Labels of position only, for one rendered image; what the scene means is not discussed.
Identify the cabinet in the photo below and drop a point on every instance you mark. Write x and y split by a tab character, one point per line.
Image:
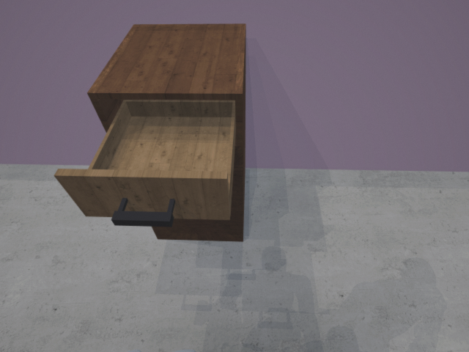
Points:
182	62

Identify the drawer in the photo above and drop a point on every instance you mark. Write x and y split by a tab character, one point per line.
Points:
157	150

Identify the handle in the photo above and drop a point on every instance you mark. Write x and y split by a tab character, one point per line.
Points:
142	218

